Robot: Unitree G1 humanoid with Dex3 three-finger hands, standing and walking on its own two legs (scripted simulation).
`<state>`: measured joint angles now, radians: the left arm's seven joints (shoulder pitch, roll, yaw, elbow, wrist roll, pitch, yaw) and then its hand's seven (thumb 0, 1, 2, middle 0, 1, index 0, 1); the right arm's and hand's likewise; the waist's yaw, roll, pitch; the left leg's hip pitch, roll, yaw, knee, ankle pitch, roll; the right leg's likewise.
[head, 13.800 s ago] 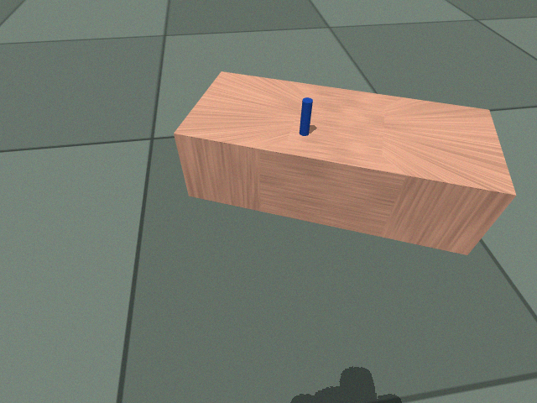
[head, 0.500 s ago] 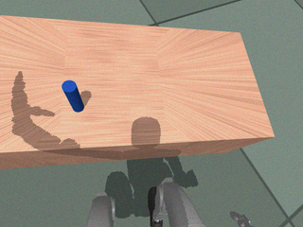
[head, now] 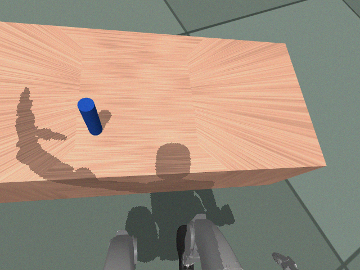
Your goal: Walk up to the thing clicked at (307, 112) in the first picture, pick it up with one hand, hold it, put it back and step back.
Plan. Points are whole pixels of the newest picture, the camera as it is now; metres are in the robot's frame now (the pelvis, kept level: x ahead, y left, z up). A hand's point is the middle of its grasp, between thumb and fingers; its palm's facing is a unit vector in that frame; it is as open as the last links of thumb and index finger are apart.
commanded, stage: go down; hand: left
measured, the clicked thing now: (91, 118) +0.53 +0.19 -0.19
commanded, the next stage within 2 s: approach in 0.56 s
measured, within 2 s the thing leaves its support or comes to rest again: neither
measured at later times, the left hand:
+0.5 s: hand out of the picture +0.45 +0.40 +0.09, palm faces +0.22 -0.98 +0.00, open 17.4 cm
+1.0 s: hand out of the picture +0.46 +0.36 +0.00, palm faces +0.16 -0.99 +0.04, open 17.7 cm
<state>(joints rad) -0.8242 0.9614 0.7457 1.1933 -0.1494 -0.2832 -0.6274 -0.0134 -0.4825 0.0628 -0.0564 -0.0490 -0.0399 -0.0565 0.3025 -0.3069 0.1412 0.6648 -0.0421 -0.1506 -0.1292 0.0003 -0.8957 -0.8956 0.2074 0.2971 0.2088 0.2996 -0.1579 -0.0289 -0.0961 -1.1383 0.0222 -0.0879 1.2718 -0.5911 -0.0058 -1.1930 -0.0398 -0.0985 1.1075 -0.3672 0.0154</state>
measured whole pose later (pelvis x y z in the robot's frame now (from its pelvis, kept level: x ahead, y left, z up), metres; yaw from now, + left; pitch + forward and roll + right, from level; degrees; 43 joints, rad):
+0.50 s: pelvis -0.01 +0.00 +0.00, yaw +0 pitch +27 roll -5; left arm -0.85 0.99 0.76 1.21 -0.13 -0.28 -0.61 -0.01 -0.51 0.07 -0.06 -0.05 -0.04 -0.06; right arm 0.31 -0.30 0.15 0.65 -0.04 -0.15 -0.12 0.00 -0.89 -0.89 0.21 0.30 0.21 0.30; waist -0.17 -0.03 -0.09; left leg -1.16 0.02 -0.08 1.29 -0.59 0.00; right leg -1.22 -0.04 -0.09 1.12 -0.36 0.02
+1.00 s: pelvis -0.01 +0.00 -0.04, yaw +0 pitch +31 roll -5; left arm -0.86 0.91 0.67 1.29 -0.19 -0.39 -0.61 -0.01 -0.60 0.01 -0.06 -0.05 -0.05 -0.05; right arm 0.28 -0.33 0.14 0.64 -0.05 -0.17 -0.10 0.00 -0.86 -0.88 0.21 0.30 0.21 0.30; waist -0.17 -0.03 -0.10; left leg -1.33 0.01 -0.09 1.42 -0.63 -0.01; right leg -1.39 -0.05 -0.09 1.26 -0.40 0.01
